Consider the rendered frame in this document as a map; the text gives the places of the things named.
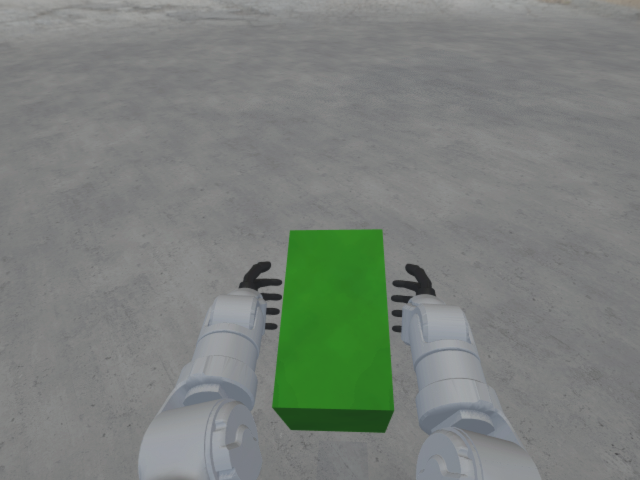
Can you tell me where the carton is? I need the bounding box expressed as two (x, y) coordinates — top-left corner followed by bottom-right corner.
(272, 229), (394, 433)

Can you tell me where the left robot upper arm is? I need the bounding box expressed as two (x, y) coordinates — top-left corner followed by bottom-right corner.
(139, 398), (262, 480)

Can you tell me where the right robot upper arm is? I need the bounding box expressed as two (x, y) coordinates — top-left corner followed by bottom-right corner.
(416, 427), (541, 480)

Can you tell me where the left robot forearm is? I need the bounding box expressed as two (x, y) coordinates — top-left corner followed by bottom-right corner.
(138, 288), (267, 480)

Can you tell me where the right robot forearm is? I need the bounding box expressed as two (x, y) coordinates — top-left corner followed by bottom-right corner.
(401, 294), (528, 453)

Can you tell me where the left robot hand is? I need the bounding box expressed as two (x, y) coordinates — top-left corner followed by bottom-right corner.
(238, 261), (282, 330)

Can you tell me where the right robot hand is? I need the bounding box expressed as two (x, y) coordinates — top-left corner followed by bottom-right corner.
(391, 264), (436, 332)

